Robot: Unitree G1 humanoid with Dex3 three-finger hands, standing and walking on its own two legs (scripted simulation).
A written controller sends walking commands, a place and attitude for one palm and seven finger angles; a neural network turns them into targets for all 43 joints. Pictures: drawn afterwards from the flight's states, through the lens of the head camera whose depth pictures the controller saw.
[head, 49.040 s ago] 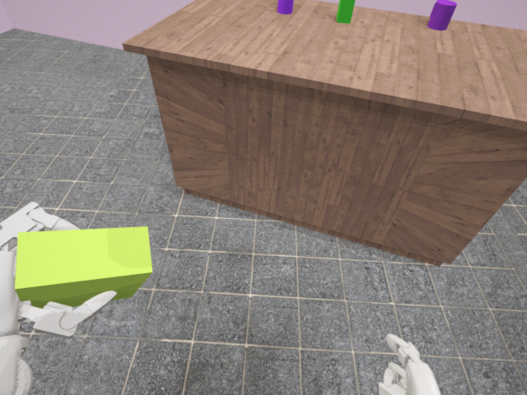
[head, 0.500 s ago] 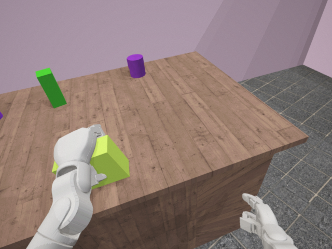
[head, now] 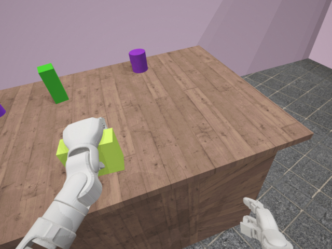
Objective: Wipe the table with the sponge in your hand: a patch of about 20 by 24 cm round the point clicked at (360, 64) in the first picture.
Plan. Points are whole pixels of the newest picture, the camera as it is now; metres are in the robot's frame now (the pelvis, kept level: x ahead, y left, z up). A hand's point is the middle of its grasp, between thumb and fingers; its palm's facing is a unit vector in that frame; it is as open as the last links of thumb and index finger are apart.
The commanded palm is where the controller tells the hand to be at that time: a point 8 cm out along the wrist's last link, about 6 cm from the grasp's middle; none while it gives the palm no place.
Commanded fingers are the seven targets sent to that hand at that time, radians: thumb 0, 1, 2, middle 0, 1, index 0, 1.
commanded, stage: wipe forward along the middle lane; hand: left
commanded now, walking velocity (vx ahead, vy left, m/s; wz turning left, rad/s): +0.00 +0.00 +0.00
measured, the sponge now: (96, 159) +0.31 +0.24 +0.07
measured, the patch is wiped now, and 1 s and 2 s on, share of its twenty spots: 0.95 0.95 0.95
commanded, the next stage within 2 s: slide back across to the first lane in 1.18 s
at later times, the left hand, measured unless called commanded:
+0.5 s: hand (92, 134) +0.36 +0.25 +0.11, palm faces -0.02 -0.05 -1.00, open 9.6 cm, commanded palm +0.34 +0.25 +0.14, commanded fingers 0.00 0.10 1.30 -1.20 -1.60 -1.20 -1.60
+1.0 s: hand (92, 123) +0.41 +0.27 +0.11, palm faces -0.05 -0.03 -1.00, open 9.6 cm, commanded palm +0.39 +0.27 +0.14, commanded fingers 0.00 0.10 1.30 -1.20 -1.60 -1.20 -1.60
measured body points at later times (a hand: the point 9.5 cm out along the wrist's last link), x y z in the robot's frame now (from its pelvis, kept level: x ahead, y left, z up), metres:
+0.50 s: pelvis +0.00 -0.01 +0.00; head -0.01 -0.05 +0.45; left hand +0.36 +0.25 +0.16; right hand +0.20 -0.25 -0.11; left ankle -0.01 +0.11 -0.74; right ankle +0.03 -0.09 -0.74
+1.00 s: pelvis +0.00 +0.00 +0.00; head +0.01 -0.03 +0.45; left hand +0.40 +0.27 +0.16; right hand +0.14 -0.26 -0.13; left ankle -0.01 +0.11 -0.74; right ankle +0.03 -0.09 -0.74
